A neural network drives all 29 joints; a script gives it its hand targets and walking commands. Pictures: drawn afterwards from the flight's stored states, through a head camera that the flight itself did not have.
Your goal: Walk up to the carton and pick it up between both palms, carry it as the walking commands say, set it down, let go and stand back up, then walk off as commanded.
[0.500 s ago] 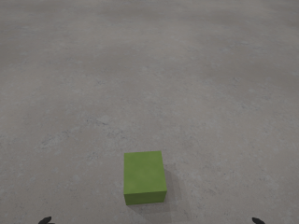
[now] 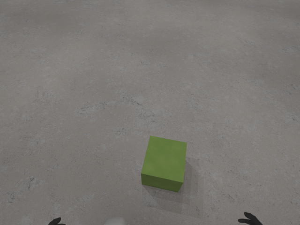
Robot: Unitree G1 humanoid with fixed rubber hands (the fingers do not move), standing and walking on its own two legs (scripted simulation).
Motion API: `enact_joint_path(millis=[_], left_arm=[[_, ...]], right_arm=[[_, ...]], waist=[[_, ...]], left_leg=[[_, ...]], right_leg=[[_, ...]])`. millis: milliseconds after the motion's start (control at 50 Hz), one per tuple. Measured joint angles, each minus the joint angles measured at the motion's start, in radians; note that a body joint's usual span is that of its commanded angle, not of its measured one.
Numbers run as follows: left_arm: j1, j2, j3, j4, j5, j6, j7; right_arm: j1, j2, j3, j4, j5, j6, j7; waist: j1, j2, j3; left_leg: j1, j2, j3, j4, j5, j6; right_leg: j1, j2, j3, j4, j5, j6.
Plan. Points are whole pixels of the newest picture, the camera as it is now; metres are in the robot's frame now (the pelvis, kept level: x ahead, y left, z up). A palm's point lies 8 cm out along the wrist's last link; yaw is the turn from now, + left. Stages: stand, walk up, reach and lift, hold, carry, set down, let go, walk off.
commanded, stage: walk off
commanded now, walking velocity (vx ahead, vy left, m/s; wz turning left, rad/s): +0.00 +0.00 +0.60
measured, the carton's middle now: (163, 163) +0.52 -0.09 -0.67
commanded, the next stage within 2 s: stand in 1.88 s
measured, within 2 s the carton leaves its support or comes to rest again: neither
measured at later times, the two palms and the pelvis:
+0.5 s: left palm out of the picture +0.06 +0.30 -0.11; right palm (243, 214) +0.16 -0.26 -0.12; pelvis +0.00 +0.00 -0.01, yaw +17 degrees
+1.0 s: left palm out of the picture -0.12 +0.28 -0.14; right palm (196, 179) +0.25 -0.13 -0.10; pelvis -0.02 +0.00 -0.02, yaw +36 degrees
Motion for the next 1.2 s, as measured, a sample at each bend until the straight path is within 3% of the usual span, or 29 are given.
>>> enact_joint_path(millis=[60, 100, 120, 140, 200, 280, 380, 460, 500, 520, 560, 600, 700, 760, 840, 920, 960, 980, 1020, 1060, 1200], left_arm=[[-0.015, 0.004, 0.01, -0.012, 0.001, -0.003, -0.014], [-0.014, 0.009, 0.017, -0.018, -0.008, -0.004, -0.023], [-0.01, 0.012, 0.021, -0.022, -0.015, -0.005, -0.027], [-0.005, 0.021, 0.026, -0.025, -0.017, -0.005, -0.033], [-0.004, 0.033, 0.035, -0.043, -0.013, 0.017, -0.037], [-0.013, 0.037, 0.035, -0.069, -0.017, 0.017, -0.047], [-0.041, 0.03, 0.035, -0.103, -0.021, 0.012, -0.052], [-0.067, 0.011, 0.027, -0.132, -0.028, 0.005, -0.05], [-0.073, -0.005, 0.02, -0.146, -0.026, 0.001, -0.044], [-0.075, -0.02, 0.017, -0.146, -0.021, -0.009, -0.037], [-0.065, -0.039, 0.004, -0.146, -0.01, -0.018, -0.028], [-0.041, -0.045, 0.002, -0.149, -0.007, -0.018, -0.023], [0.011, -0.065, 0.0, -0.165, -0.009, -0.016, -0.01], [0.026, -0.071, 0.003, -0.168, -0.009, -0.021, -0.007], [0.031, -0.063, 0.009, -0.171, -0.009, -0.016, -0.011], [0.035, -0.032, 0.028, -0.163, -0.01, -0.022, -0.03], [0.042, -0.022, 0.036, -0.164, -0.014, -0.019, -0.04], [0.052, -0.014, 0.039, -0.164, -0.018, -0.017, -0.045], [0.063, -0.002, 0.048, -0.156, -0.014, -0.001, -0.057], [0.07, -0.002, 0.044, -0.161, -0.011, 0.013, -0.058], [0.017, 0.004, 0.045, -0.195, -0.009, 0.021, -0.058]], right_arm=[[-0.01, 0.014, 0.003, -0.022, 0.005, -0.011, 0.008], [-0.007, 0.017, 0.001, -0.034, 0.004, -0.017, 0.009], [-0.001, 0.016, -0.001, -0.038, -0.001, -0.02, 0.005], [0.003, 0.019, -0.006, -0.039, -0.004, -0.023, 0.001], [0.024, 0.035, -0.005, -0.036, -0.004, -0.031, -0.004], [0.05, 0.03, -0.009, -0.048, 0.002, -0.031, -0.017], [0.063, 0.015, -0.014, -0.063, 0.002, -0.026, -0.023], [0.055, 0.013, -0.02, -0.085, -0.008, -0.015, -0.011], [0.045, 0.01, -0.023, -0.095, -0.011, -0.008, -0.008], [0.038, 0.004, -0.027, -0.099, -0.005, -0.007, -0.009], [0.028, 0.007, -0.033, -0.107, -0.004, -0.005, -0.019], [0.034, 0.017, -0.031, -0.117, -0.01, -0.004, -0.017], [0.047, 0.012, -0.039, -0.119, -0.004, 0.009, 0.001], [0.051, 0.015, -0.038, -0.126, -0.002, 0.018, 0.011], [0.043, 0.035, -0.027, -0.146, -0.003, 0.008, 0.034], [0.022, 0.052, -0.016, -0.18, -0.005, 0.0, 0.04], [0.021, 0.046, -0.018, -0.19, -0.008, -0.01, 0.037], [0.02, 0.045, -0.021, -0.192, -0.012, -0.018, 0.032], [0.016, 0.052, -0.018, -0.191, -0.011, -0.03, 0.017], [0.031, 0.052, -0.016, -0.197, -0.004, -0.042, 0.005], [0.098, 0.047, -0.01, -0.19, 0.006, -0.048, -0.03]], waist=[[0.003, -0.019, 0.003], [-0.001, -0.025, 0.001], [-0.004, -0.023, -0.001], [-0.005, -0.03, -0.001], [0.008, -0.036, 0.025], [-0.004, -0.021, 0.042], [-0.013, -0.001, 0.044], [-0.031, -0.001, 0.032], [-0.034, 0.002, 0.025], [-0.036, 0.022, 0.025], [-0.049, 0.048, 0.025], [-0.034, 0.041, 0.012], [-0.018, 0.04, -0.008], [-0.016, 0.037, -0.014], [-0.007, 0.02, -0.007], [0.004, -0.011, 0.001], [0.009, -0.012, -0.004], [0.012, -0.019, -0.009], [0.023, -0.038, 0.0], [0.019, -0.035, 0.01], [-0.021, -0.017, 0.025]], left_leg=[[0.076, 0.009, 0.009, -0.135, 0.001, -0.008], [0.129, 0.005, 0.034, -0.231, 0.07, -0.007], [0.163, 0.001, 0.041, -0.3, 0.117, 0.0], [0.179, -0.011, 0.04, -0.334, 0.081, 0.031], [0.173, -0.023, 0.012, -0.335, 0.078, 0.072], [0.177, -0.027, -0.039, -0.412, 0.144, 0.074], [0.16, -0.036, -0.09, -0.426, 0.166, 0.066], [0.131, -0.056, -0.124, -0.383, 0.151, 0.045], [0.112, -0.067, -0.137, -0.343, 0.132, 0.031], [0.098, -0.062, -0.152, -0.312, 0.118, 0.024], [0.041, -0.074, -0.155, -0.152, -0.012, 0.027], [-0.025, -0.086, -0.1, 0.048, -0.082, 0.024], [-0.117, -0.058, -0.037, 0.281, -0.003, 0.002], [-0.12, -0.022, -0.01, 0.252, 0.064, -0.02], [-0.074, 0.012, 0.024, 0.078, 0.079, -0.04], [0.022, 0.015, 0.058, -0.119, 0.021, -0.022], [0.085, 0.006, 0.077, -0.233, 0.069, -0.009], [0.112, -0.005, 0.081, -0.287, 0.081, 0.024], [0.11, -0.021, 0.081, -0.276, 0.061, 0.089], [0.123, -0.025, 0.063, -0.305, 0.073, 0.116], [0.158, -0.04, -0.023, -0.434, 0.167, 0.126]], right_leg=[[-0.014, -0.031, -0.032, 0.053, -0.033, 0.014], [-0.023, -0.056, -0.059, 0.096, -0.059, 0.03], [-0.031, -0.067, -0.073, 0.127, -0.078, 0.041], [-0.056, -0.082, -0.068, 0.189, -0.097, 0.053], [-0.166, -0.048, 0.034, 0.464, -0.272, 0.079], [-0.259, -0.03, 0.092, 0.562, -0.208, 0.091], [-0.27, -0.022, 0.127, 0.494, -0.149, 0.106], [-0.196, -0.001, 0.129, 0.325, -0.145, 0.106], [-0.126, 0.016, 0.119, 0.176, -0.105, 0.101], [-0.104, 0.029, 0.107, 0.127, -0.044, 0.065], [-0.084, 0.028, 0.069, 0.114, -0.024, 0.015], [-0.059, 0.005, 0.052, 0.081, -0.022, -0.002], [-0.003, -0.033, -0.009, -0.011, 0.017, 0.001], [-0.001, -0.044, -0.05, -0.018, 0.018, 0.001], [-0.015, -0.056, -0.106, 0.0, 0.008, 0.005], [-0.036, -0.08, -0.152, 0.064, -0.027, 0.023], [-0.049, -0.098, -0.181, 0.118, -0.059, 0.041], [-0.065, -0.115, -0.186, 0.163, -0.082, 0.052], [-0.133, -0.102, -0.098, 0.331, -0.223, 0.08], [-0.199, -0.072, -0.028, 0.481, -0.261, 0.096], [-0.337, -0.036, 0.096, 0.636, -0.117, 0.112]])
